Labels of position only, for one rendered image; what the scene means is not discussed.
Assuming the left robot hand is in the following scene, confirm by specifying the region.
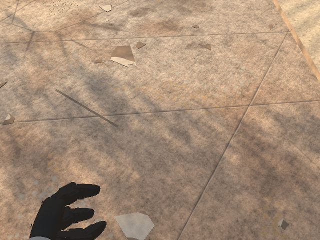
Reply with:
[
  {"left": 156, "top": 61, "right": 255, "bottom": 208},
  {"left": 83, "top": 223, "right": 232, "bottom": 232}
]
[{"left": 29, "top": 182, "right": 107, "bottom": 240}]

